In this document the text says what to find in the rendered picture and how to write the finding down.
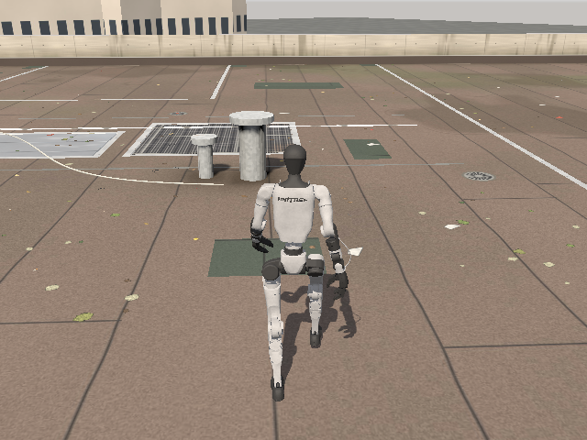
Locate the left robot upper arm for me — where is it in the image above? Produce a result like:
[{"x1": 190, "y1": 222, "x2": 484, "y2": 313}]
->
[{"x1": 251, "y1": 183, "x2": 276, "y2": 231}]

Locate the robot head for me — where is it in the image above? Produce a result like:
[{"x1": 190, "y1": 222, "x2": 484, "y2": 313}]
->
[{"x1": 279, "y1": 144, "x2": 310, "y2": 188}]

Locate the right robot forearm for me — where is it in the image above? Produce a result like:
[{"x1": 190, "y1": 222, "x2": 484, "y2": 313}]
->
[{"x1": 326, "y1": 223, "x2": 346, "y2": 274}]

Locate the robot right foot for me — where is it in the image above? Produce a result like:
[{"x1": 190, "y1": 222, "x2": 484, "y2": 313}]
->
[{"x1": 310, "y1": 325, "x2": 322, "y2": 346}]

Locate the left robot forearm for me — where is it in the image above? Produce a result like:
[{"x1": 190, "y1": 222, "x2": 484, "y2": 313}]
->
[{"x1": 250, "y1": 217, "x2": 263, "y2": 243}]

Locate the left robot hand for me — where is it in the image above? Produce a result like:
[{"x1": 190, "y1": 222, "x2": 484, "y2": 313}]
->
[{"x1": 252, "y1": 236, "x2": 273, "y2": 253}]

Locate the right robot upper arm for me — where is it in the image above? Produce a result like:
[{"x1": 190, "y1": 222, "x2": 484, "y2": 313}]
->
[{"x1": 313, "y1": 184, "x2": 335, "y2": 237}]

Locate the right robot hand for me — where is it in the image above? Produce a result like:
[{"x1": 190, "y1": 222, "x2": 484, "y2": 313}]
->
[{"x1": 327, "y1": 271, "x2": 349, "y2": 301}]

